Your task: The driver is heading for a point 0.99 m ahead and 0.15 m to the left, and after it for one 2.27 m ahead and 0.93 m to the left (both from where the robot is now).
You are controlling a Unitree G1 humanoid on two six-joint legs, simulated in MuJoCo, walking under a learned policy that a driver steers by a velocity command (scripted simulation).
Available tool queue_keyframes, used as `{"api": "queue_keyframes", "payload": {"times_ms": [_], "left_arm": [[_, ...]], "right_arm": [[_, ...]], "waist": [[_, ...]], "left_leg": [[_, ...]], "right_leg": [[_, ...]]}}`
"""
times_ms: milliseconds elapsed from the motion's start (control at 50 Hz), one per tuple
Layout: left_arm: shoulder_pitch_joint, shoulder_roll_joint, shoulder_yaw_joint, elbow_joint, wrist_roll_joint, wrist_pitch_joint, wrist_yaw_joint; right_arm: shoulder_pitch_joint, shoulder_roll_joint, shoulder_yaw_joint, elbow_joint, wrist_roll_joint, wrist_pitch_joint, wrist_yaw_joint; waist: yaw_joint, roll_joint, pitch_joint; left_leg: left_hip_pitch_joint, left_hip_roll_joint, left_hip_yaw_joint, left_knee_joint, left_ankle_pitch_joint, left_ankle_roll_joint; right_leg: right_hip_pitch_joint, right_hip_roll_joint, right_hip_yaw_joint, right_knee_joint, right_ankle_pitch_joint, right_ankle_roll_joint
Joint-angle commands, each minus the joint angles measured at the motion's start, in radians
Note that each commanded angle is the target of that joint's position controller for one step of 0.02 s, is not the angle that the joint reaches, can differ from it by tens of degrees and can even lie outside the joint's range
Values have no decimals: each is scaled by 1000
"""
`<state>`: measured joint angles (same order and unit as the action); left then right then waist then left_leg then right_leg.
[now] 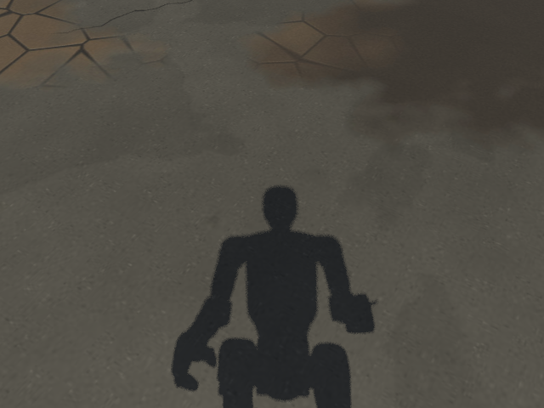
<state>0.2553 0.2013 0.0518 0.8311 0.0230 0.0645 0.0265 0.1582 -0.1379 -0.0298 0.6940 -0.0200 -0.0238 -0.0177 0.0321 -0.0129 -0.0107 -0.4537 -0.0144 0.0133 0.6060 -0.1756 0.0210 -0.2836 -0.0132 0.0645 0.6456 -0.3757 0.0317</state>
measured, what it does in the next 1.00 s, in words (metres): walks ahead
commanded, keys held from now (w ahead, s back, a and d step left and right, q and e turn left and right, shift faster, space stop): no key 0.60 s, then w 0.40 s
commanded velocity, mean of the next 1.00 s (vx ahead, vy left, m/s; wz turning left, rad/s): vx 0.11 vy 0.00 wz -0.02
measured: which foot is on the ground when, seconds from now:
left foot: down 0.00-1.00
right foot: down 0.00-0.84, up 0.86-1.00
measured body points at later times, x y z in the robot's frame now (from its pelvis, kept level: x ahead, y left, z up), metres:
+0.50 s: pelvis +0.04 -0.01 +0.00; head +0.05 -0.01 +0.45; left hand +0.06 +0.23 -0.14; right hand +0.17 -0.24 -0.12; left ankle +0.09 +0.10 -0.72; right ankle -0.03 -0.15 -0.72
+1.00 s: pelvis +0.12 +0.02 +0.02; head +0.13 +0.02 +0.47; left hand +0.20 +0.27 -0.12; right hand +0.12 -0.23 -0.12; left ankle +0.09 +0.10 -0.72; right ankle +0.11 -0.13 -0.63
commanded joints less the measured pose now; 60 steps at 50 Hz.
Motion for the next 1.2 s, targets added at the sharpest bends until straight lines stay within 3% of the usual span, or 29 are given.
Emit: {"api": "queue_keyframes", "payload": {"times_ms": [20,60,120,240,600,640,680,720,740,760,800,820,840,860,880,920,960,1000,1080,1140,1200], "left_arm": [[79,86,23,-10,-7,-18,7],[55,66,19,-4,-8,-37,10],[78,57,20,15,-15,-54,9],[111,57,22,43,-20,-51,15],[129,38,18,128,-24,-59,24],[156,50,23,144,-33,-58,26],[166,80,29,132,-45,-69,31],[203,115,36,135,-54,-98,30],[185,143,44,133,-59,-112,28],[164,139,43,129,-61,-123,26],[108,111,34,115,-58,-131,16],[59,98,29,92,-54,-135,13],[44,35,15,56,-55,-146,16],[19,41,18,33,-59,-160,14],[11,79,29,25,-76,-169,3],[16,59,26,39,-70,-169,-2],[17,79,44,42,-50,-156,0],[-19,72,46,32,-40,-146,-3],[-195,34,27,-35,-37,-145,-10],[-271,49,21,-57,-45,-144,-26],[-330,69,17,-88,-48,-148,-42]], "right_arm": [[-49,-127,-40,-76,18,-21,-5],[-38,-117,-43,-62,16,-27,-6],[-20,-103,-45,-38,15,-27,1],[-19,-103,-52,6,21,-19,11],[-33,-120,-54,166,29,2,-11],[-9,-125,-58,194,37,8,-15],[-19,-136,-60,195,48,-3,-18],[-75,-117,-56,178,61,-40,-9],[-90,-113,-54,172,66,-59,-2],[-88,-117,-54,172,66,-73,5],[47,-124,-63,224,67,-87,18],[174,-161,-79,271,62,-90,23],[309,-259,-109,315,59,-95,33],[408,-257,-97,332,36,-97,47],[301,-210,-70,316,27,-103,49],[170,-179,-49,276,32,-101,46],[152,-148,-31,284,27,-90,39],[203,-154,-26,309,29,-82,25],[242,-208,-31,324,30,-72,-2],[250,-234,-38,328,37,-70,-1],[263,-230,-42,346,48,-67,2]], "waist": [[-5,59,17],[-17,6,-17],[-17,13,-49],[-16,16,-33],[-21,7,32],[-20,-15,37],[-9,-52,118],[13,-136,188],[5,-183,221],[-7,-191,232],[-77,-155,176],[-127,-67,130],[-156,224,76],[-182,335,9],[-118,196,62],[-62,51,90],[-41,75,73],[-51,87,72],[-85,80,96],[-101,96,107],[-100,92,140]], "left_leg": [[98,92,-139,-217,-295,5],[169,90,-130,-158,-135,29],[228,78,-104,-100,81,52],[247,63,-79,-63,184,57],[261,42,-56,-65,140,30],[241,1,-19,-44,-179,32],[133,-29,5,-8,-413,32],[13,-44,47,114,-309,26],[-41,-27,48,154,-234,37],[-47,-3,28,146,-211,53],[143,-9,29,24,-182,80],[308,10,-52,-58,-167,107],[475,170,-405,-225,-239,213],[585,369,-816,-425,-254,326],[535,398,-785,-412,-281,300],[437,327,-533,-406,-207,239],[375,248,-356,-436,-79,185],[384,212,-258,-461,35,179],[382,208,-176,-484,129,181],[337,210,-133,-486,105,177],[376,244,-129,-447,150,167]], "right_leg": [[-60,-7,5,-123,-11,-46],[-56,-16,14,-143,34,-31],[-40,-12,14,-136,72,-18],[-33,-13,14,-134,107,-18],[-18,-5,-6,-175,109,-21],[-33,1,-5,-197,-127,-54],[-65,-48,73,-260,-342,-119],[-18,-165,242,-366,-387,-192],[9,-235,330,-395,-336,-227],[18,-264,355,-382,-239,-238],[-26,-203,246,-269,-88,-187],[-116,-109,127,-100,44,-135],[-291,54,-66,284,98,-47],[-460,88,16,581,-175,-38],[-540,20,79,685,-133,-77],[-536,-68,49,656,54,-118],[-437,-112,20,530,153,-106],[-429,-104,-22,435,208,-75],[-434,-84,-54,147,326,-30],[-340,-55,-77,12,393,-23],[-319,-52,-62,-58,380,-55]]}}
